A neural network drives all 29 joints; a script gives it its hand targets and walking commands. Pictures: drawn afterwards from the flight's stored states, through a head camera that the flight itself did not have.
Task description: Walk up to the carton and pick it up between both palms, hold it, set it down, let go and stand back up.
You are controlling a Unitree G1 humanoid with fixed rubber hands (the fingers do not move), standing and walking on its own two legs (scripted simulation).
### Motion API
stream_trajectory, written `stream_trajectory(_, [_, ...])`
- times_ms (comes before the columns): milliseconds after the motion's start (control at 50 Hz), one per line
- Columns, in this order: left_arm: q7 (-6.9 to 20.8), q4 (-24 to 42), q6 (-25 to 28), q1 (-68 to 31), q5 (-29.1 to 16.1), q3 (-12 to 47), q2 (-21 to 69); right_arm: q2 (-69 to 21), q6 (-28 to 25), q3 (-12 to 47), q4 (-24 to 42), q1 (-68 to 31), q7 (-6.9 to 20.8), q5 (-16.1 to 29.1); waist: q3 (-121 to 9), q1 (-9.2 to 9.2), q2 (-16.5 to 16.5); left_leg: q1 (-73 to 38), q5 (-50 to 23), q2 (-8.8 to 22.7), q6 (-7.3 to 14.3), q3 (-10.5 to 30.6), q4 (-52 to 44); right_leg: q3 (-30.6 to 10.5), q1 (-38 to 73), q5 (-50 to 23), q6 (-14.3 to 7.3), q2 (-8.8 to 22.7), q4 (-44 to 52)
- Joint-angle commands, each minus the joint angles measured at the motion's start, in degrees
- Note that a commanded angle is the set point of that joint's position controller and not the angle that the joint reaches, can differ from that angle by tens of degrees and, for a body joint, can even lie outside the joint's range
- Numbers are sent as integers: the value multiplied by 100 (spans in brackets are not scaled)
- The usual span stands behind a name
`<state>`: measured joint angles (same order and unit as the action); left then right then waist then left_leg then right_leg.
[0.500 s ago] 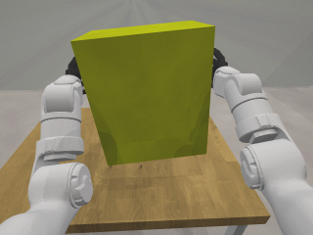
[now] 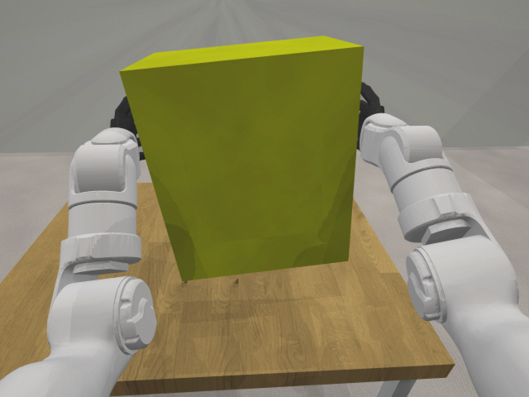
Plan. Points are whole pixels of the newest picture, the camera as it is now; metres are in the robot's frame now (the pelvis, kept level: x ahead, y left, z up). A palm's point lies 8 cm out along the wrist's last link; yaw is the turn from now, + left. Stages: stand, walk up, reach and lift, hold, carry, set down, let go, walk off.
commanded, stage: hold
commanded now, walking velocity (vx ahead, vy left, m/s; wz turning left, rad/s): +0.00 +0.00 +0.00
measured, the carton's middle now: (252, 158) +0.37 +0.01 +0.27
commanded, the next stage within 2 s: none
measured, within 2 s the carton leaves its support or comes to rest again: neither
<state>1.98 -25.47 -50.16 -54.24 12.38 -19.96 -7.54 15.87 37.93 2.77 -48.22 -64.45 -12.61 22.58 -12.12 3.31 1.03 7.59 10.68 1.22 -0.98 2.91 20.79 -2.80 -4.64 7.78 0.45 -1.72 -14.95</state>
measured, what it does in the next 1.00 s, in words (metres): stands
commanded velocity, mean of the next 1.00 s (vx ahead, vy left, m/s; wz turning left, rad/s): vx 0.00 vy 0.00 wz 0.00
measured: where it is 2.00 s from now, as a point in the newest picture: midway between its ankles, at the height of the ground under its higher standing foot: outside the picture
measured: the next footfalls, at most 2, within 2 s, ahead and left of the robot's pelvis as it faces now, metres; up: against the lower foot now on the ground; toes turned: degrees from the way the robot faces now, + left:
none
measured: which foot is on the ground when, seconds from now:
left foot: down 0.00-1.00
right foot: down 0.00-1.00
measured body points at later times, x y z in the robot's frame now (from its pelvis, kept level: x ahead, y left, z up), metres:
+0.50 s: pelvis +0.00 +0.00 +0.00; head -0.10 +0.02 +0.44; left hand +0.38 +0.19 +0.30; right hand +0.38 -0.16 +0.33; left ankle +0.01 +0.13 -0.75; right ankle +0.01 -0.13 -0.75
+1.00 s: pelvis +0.00 +0.00 +0.00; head -0.10 +0.02 +0.44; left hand +0.38 +0.19 +0.30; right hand +0.39 -0.16 +0.33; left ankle +0.01 +0.13 -0.75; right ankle +0.01 -0.13 -0.75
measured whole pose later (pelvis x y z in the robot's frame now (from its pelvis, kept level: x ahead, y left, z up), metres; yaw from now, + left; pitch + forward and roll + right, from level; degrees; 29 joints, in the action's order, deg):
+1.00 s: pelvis +0.00 +0.00 +0.00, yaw +0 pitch -2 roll -1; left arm 1.9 -27.2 -49.6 -55.6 12.0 -19.9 -8.0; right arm 16.1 38.2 2.5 -48.9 -65.4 -12.9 22.8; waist -12.1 3.0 1.1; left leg 8.0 10.7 1.3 -1.1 3.4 21.0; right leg -2.7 -4.6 7.7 0.3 -2.0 -14.6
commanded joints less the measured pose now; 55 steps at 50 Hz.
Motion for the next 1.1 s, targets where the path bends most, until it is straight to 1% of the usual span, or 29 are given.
stream_trajectory(0, [850,711,447,-4407,-1273,1925,3063,-3652,-172,684,1725,-4249,944,957,-1453,22,-267,-307,-1091,-334,-113,-243,-303,83,416,-831,43,-277,125])
stream_trajectory(20, [861,800,437,-4351,-1179,1876,3115,-3725,-189,795,1756,-4284,961,985,-1499,-78,-334,-303,-1225,-335,-111,-240,-260,60,494,-967,29,-278,82])
stream_trajectory(60, [885,786,420,-4380,-1244,1965,3095,-3573,-177,715,1743,-4305,937,1016,-1513,51,-335,-360,-1284,-305,-143,-176,-233,67,549,-1037,-15,-264,136])
stream_trajectory(80, [881,701,423,-4351,-1176,1811,3051,-3634,-201,842,1760,-4307,953,1072,-1517,-97,-307,-302,-1266,-335,-124,-185,-239,98,567,-1026,25,-302,92])
stream_trajectory(100, [869,751,440,-4469,-1199,1847,3017,-3655,-199,783,1834,-4432,948,1057,-1509,-28,-213,-254,-1165,-341,-104,-203,-238,94,518,-975,47,-274,80])
stream_trajectory(140, [857,566,457,-4424,-1197,1830,3063,-3710,-220,717,1782,-4439,969,1000,-1478,-118,-272,-172,-939,-337,-96,-225,-288,73,362,-749,48,-272,85])
stream_trajectory(160, [860,636,451,-4472,-1209,1806,3014,-3705,-196,730,1781,-4405,965,980,-1550,-85,-175,-241,-1002,-335,-52,-218,-312,72,439,-844,55,-253,112])
stream_trajectory(220, [897,788,471,-4613,-1262,1970,3074,-3551,-202,572,1665,-4389,940,968,-1548,57,-429,-265,-1106,-315,-147,-208,-266,68,450,-897,-6,-254,113])
stream_trajectory(280, [914,209,456,-4463,-1151,1625,2892,-3598,-179,611,1549,-4473,960,906,-1363,-38,-206,-145,-712,-338,-55,-232,-357,113,329,-570,25,-235,160])
stream_trajectory(340, [921,428,478,-4562,-1176,1768,3085,-3552,-198,555,1476,-4344,966,922,-1435,32,-409,-283,-1051,-312,-111,-221,-297,83,397,-792,-21,-257,169])
stream_trajectory(360, [936,281,447,-4412,-1174,1693,3038,-3565,-183,620,1423,-4400,974,976,-1434,-54,-373,-290,-1087,-309,-125,-202,-286,56,394,-734,-35,-283,176])
stream_trajectory(400, [878,776,509,-4596,-1334,1962,3159,-3634,-241,659,1841,-4476,943,1020,-1871,77,-346,-368,-1372,-333,-183,-204,-194,65,625,-1110,-12,-296,81])
stream_trajectory(460, [869,508,452,-4372,-1116,1718,2996,-3556,-197,687,1608,-4360,939,1046,-1428,-86,-458,-252,-1203,-323,-133,-239,-239,78,503,-895,-7,-288,112])
stream_trajectory(480, [891,534,436,-4505,-1210,1840,3053,-3527,-209,637,1587,-4420,955,1026,-1421,56,-487,-235,-1080,-315,-145,-239,-296,93,427,-794,-16,-272,129])
stream_trajectory(520, [893,608,455,-4362,-1180,1832,3139,-3525,-266,686,1818,-4417,942,1054,-1637,-18,-451,-284,-1374,-319,-202,-193,-179,110,626,-1110,-8,-302,104])
stream_trajectory(540, [867,869,497,-4491,-1359,2037,3143,-3647,-241,804,1911,-4342,926,1068,-1929,75,-325,-463,-1463,-336,-172,-192,-176,90,664,-1170,28,-297,80])
stream_trajectory(560, [836,867,508,-4514,-1317,1955,3045,-3641,-214,768,1850,-4326,949,1073,-1730,-11,-314,-353,-1452,-333,-160,-185,-181,72,661,-1242,25,-274,93])
stream_trajectory(580, [850,810,498,-4551,-1285,1936,3073,-3618,-160,664,1503,-4144,938,1014,-1445,74,-379,-278,-1217,-352,-157,-205,-217,69,489,-1032,39,-261,81])
stream_trajectory(640, [855,768,489,-4499,-1218,1828,2981,-3699,-201,833,1833,-4378,950,1052,-1542,-60,-234,-310,-1274,-346,-95,-218,-206,117,554,-1089,46,-267,98])
stream_trajectory(680, [880,429,444,-4414,-1171,1761,3042,-3595,-170,686,1489,-4374,954,986,-1258,-42,-359,-258,-1000,-301,-103,-195,-285,69,358,-731,3,-229,162])
stream_trajectory(740, [859,443,505,-4542,-1260,1771,2994,-3674,-204,634,1655,-4465,948,963,-1475,-38,-185,-202,-921,-325,-77,-202,-277,32,378,-804,24,-225,144])
stream_trajectory(780, [846,642,508,-4482,-1277,1811,2994,-3737,-187,804,1839,-4459,909,1071,-1751,-41,-190,-355,-1290,-341,-100,-195,-201,53,604,-1151,45,-262,79])
stream_trajectory(860, [873,497,450,-4458,-1233,1849,3122,-3582,-195,623,1688,-4472,942,984,-1418,33,-293,-323,-1014,-332,-121,-200,-283,95,293,-747,20,-270,147])
stream_trajectory(920, [867,855,474,-4460,-1328,1962,3078,-3606,-192,762,1984,-4355,901,1133,-1848,33,-342,-410,-1543,-319,-151,-171,-136,34,626,-1354,22,-280,60])
stream_trajectory(940, [871,694,453,-4430,-1301,1959,3111,-3513,-140,652,1647,-4229,895,1049,-1437,112,-464,-359,-1382,-341,-196,-191,-161,40,467,-1170,22,-255,102])
stream_trajectory(980, [912,364,424,-4289,-1139,1678,2958,-3559,-125,641,1587,-4330,907,967,-1250,-73,-266,-216,-976,-312,-91,-205,-283,55,399,-710,36,-254,144])
stream_trajectory(1000, [917,335,424,-4336,-1177,1725,3019,-3576,-157,646,1575,-4341,946,974,-1288,7,-328,-133,-830,-315,-128,-202,-308,72,378,-711,8,-249,150])
stream_trajectory(1020, [910,750,476,-4423,-1281,1969,3194,-3661,-202,664,1836,-4367,930,981,-1682,70,-384,-290,-1215,-298,-159,-201,-261,57,574,-1024,2,-262,105])
stream_trajectory(1080, [864,782,462,-4472,-1311,1990,3150,-3566,-161,671,1706,-4297,914,1039,-1703,30,-393,-374,-1362,-310,-182,-157,-169,69,529,-1082,-3,-287,108])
